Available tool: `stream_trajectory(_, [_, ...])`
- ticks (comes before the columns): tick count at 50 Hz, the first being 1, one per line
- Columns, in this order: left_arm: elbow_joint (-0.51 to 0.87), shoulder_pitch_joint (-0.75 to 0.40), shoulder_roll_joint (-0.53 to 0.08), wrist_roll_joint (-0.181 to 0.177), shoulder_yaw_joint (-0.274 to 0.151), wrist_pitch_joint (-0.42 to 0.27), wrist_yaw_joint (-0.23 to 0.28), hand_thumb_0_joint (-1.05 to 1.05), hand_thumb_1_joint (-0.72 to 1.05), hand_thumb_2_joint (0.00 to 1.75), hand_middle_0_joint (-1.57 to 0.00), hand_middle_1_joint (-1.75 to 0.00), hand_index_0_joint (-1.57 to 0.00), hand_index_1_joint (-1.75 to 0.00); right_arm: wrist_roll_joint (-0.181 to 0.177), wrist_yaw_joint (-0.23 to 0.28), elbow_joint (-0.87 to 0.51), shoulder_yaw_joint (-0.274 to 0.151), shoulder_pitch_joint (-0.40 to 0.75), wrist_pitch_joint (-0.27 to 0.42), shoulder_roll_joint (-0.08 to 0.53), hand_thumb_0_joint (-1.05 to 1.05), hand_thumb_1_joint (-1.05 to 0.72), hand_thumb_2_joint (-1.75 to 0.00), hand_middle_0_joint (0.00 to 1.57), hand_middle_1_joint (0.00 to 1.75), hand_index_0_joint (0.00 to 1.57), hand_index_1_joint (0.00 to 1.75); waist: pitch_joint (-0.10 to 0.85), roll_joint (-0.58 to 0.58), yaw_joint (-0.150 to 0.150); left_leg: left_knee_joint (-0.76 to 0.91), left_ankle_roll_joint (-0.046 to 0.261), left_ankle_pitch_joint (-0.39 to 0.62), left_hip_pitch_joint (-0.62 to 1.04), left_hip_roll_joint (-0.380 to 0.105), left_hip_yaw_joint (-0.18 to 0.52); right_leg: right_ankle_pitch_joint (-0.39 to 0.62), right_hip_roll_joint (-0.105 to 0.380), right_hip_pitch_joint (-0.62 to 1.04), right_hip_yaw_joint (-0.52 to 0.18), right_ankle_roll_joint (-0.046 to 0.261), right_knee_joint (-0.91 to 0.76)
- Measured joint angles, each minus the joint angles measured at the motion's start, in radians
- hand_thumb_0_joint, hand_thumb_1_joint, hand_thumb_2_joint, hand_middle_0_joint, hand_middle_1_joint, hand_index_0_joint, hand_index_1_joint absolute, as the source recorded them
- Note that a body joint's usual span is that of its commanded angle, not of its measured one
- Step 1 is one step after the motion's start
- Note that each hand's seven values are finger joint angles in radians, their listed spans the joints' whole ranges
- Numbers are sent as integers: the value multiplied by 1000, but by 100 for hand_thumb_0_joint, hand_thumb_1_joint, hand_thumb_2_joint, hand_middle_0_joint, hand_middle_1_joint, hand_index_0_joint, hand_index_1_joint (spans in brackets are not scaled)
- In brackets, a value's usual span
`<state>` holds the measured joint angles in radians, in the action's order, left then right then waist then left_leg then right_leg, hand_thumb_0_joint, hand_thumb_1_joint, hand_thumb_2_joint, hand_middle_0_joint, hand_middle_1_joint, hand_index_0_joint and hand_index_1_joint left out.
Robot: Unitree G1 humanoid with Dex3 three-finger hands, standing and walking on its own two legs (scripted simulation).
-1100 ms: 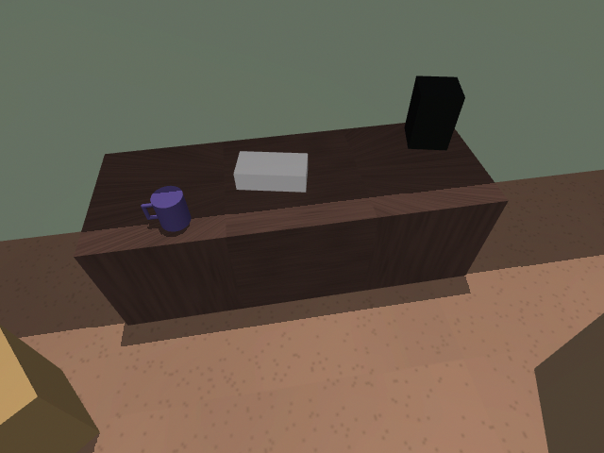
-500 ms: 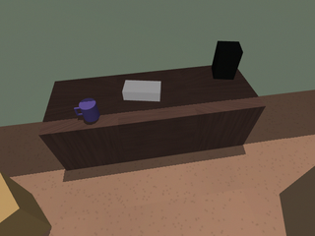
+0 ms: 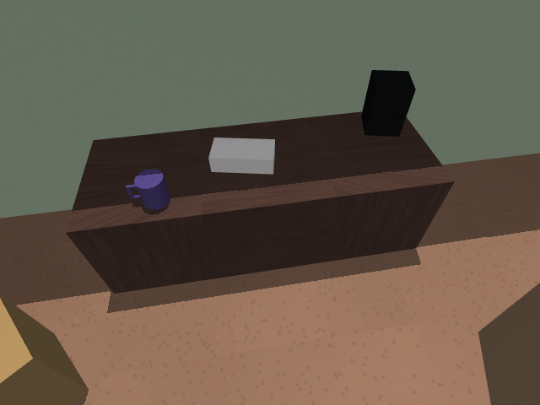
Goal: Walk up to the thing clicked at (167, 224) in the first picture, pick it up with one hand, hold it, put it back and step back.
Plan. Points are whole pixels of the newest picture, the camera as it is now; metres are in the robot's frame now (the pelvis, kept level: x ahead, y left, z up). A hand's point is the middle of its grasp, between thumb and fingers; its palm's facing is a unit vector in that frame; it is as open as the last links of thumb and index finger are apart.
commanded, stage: stand
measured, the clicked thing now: (147, 190) +0.79 +0.41 -0.31
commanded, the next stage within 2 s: walk up in 0.02 s
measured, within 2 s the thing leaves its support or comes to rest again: neither
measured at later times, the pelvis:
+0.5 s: pelvis +0.01 +0.13 -0.03, yaw +15 degrees
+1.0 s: pelvis +0.05 +0.21 -0.02, yaw +26 degrees
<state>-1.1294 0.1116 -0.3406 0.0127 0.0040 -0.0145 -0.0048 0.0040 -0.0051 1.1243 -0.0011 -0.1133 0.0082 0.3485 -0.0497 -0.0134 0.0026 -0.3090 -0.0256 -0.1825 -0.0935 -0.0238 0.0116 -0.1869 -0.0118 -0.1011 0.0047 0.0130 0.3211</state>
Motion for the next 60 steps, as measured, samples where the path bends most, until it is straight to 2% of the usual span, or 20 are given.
stream_trajectory(3, [23, 1, 3, -2, -17, -12, 7, 1, 90, 90, -20, -30, -20, -30, 27, -24, -45, -21, -16, -26, 13, 1, -90, -90, 20, 30, 20, 30, -6, -13, -13, -95, 18, -31, -56, 1, 16, -13, 1, -14, 24, 0, 23])
stream_trajectory(7, [101, 29, -4, 16, -54, -30, 41, 0, 90, 89, -21, -30, -21, -30, 67, -66, -134, -61, -53, -87, 55, 1, -90, -90, 20, 30, 20, 30, -28, -33, -10, -472, 37, -224, -237, 12, 8, -43, 29, -33, 65, -4, 73])
stream_trajectory(10, [134, 52, -29, 24, -69, -28, 53, 0, 90, 89, -21, -30, -21, -30, 72, -97, -189, -89, -77, -104, 83, 1, -90, -90, 20, 30, 20, 30, -42, -45, -15, -591, 28, -229, -320, -14, 17, -61, 58, -31, 95, -20, 94])
stream_trajectory(18, [199, 101, -116, 28, -96, -25, 56, 0, 89, 89, -21, -30, -21, -30, 57, -129, -265, -130, -110, -102, 109, 1, -90, -90, 20, 30, 20, 30, -70, -48, -14, -382, 15, -121, -299, -102, 38, -184, 161, -57, 148, -86, 274])
stream_trajectory(19, [200, 103, -129, 28, -99, -20, 55, 0, 89, 90, -21, -30, -21, -30, 56, -127, -266, -135, -110, -95, 101, 1, -90, -90, 20, 30, 20, 30, -74, -26, -14, -384, -1, -82, -294, -81, 24, -215, 194, -68, 142, -79, 324])
stream_trajectory(20, [199, 107, -142, 29, -103, -13, 57, 0, 90, 90, -21, -30, -21, -30, 57, -125, -270, -135, -107, -89, 87, 1, -90, -90, 20, 30, 19, 30, -80, 8, -9, -408, -7, -92, -290, -50, 0, -243, 231, -88, 114, -49, 387])
stream_trajectory(21, [199, 112, -148, 25, -106, -5, 58, 1, 90, 90, -21, -30, -21, -30, 59, -123, -280, -131, -108, -83, 77, 1, -90, -90, 20, 30, 20, 30, -81, 24, -11, -434, -5, -112, -293, -33, -11, -307, 234, -122, 75, -32, 477])
stream_trajectory(23, [190, 107, -145, 16, -100, 6, 61, 1, 90, 90, -20, -30, -20, -30, 48, -119, -296, -121, -121, -74, 56, 1, -90, -90, 20, 30, 20, 30, -77, 15, -35, -443, 9, -125, -299, -16, 14, -405, 164, -187, 34, -13, 639])
stream_trajectory(26, [201, 100, -134, 2, -81, -5, 54, 1, 90, 90, -20, -30, -20, -30, 40, -109, -314, -96, -147, -81, 27, 1, -90, -90, 20, 30, 20, 30, -74, 17, -48, -356, 39, -84, -264, 19, 33, -381, 101, -276, 44, -1, 743])
stream_trajectory(32, [226, 145, -87, 0, -55, -37, 46, 0, 90, 90, -20, -30, -20, -30, 49, -102, -363, -92, -179, -87, 40, 1, -90, -90, 21, 30, 20, 30, -70, -5, -52, -279, 71, -57, -214, 96, 37, -317, 60, -310, 74, -8, 523])
stream_trajectory(34, [226, 171, -75, 3, -54, -45, 52, 0, 90, 90, -21, -30, -21, -30, 52, -102, -383, -95, -181, -95, 52, 1, -90, -90, 21, 30, 20, 30, -67, -22, -50, -300, 76, -76, -214, 115, 37, -246, 42, -283, 84, -5, 415])
stream_trajectory(36, [227, 200, -63, 12, -57, -60, 59, 0, 90, 89, -21, -30, -21, -30, 50, -99, -394, -103, -177, -110, 68, 1, -90, -90, 21, 30, 20, 30, -64, -59, -42, -369, 82, -125, -228, 119, 47, -69, 26, -250, 95, 21, 345])
stream_trajectory(38, [232, 220, -55, 28, -58, -60, 67, 0, 90, 89, -21, -30, -21, -30, 53, -88, -387, -113, -176, -123, 74, 1, -90, -90, 21, 30, 20, 30, -50, -99, -26, -528, 65, -237, -277, 144, 102, -90, 28, -235, 120, 34, 356])
stream_trajectory(40, [233, 231, -58, 32, -61, -53, 72, 0, 89, 89, -21, -30, -21, -30, 56, -86, -374, -112, -175, -129, 77, 1, -90, -90, 20, 30, 20, 30, -33, -106, 1, -690, 47, -265, -334, 159, 105, -109, 51, -215, 124, 35, 343])
stream_trajectory(45, [243, 251, -61, 31, -76, -68, 77, 1, 89, 89, -21, -30, -21, -30, 40, -98, -359, -113, -167, -103, 108, 1, -90, -90, 20, 30, 20, 30, -23, -124, 30, -834, 9, -165, -406, 92, 140, -87, 101, -153, 141, 5, 253])
stream_trajectory(48, [259, 259, -67, 34, -80, -72, 59, 1, 89, 89, -21, -30, -21, -30, 22, -92, -344, -113, -163, -88, 119, 1, -90, -90, 20, 30, 20, 30, -30, -126, 38, -749, -1, -127, -393, 31, 147, -89, 123, -129, 154, -13, 230])
stream_trajectory(52, [290, 255, -87, 41, -82, -61, 24, 1, 89, 90, -21, -30, -21, -30, 13, -81, -313, -99, -154, -72, 106, 1, -90, -90, 20, 30, 20, 30, -44, -95, 48, -527, -7, -170, -329, -33, 86, -128, 153, -126, 172, -30, 264])
stream_trajectory(55, [306, 241, -105, 34, -78, -45, 7, 1, 89, 90, -21, -30, -21, -30, 10, -68, -293, -85, -147, -50, 91, 1, -90, -90, 20, 30, 20, 30, -51, -56, 50, -366, 6, -146, -257, -37, 28, -188, 183, -147, 182, -52, 349])
stream_trajectory(57, [299, 219, -119, 25, -79, -25, 6, 1, 89, 90, -21, -30, -21, -30, 12, -51, -274, -79, -126, -31, 60, 1, -90, -90, 20, 30, 20, 30, -79, 24, 56, -370, 0, -132, -234, 11, -9, -232, 239, -179, 136, -28, 457])
stream_trajectory(60, [271, 188, -92, 11, -60, 10, 10, 1, 90, 90, -20, -30, -20, -30, 8, -36, -275, -58, -128, -7, 40, 1, -90, -90, 20, 30, 20, 30, -70, 32, 32, -411, 13, -173, -241, 10, 16, -346, 162, -244, 48, -3, 633])
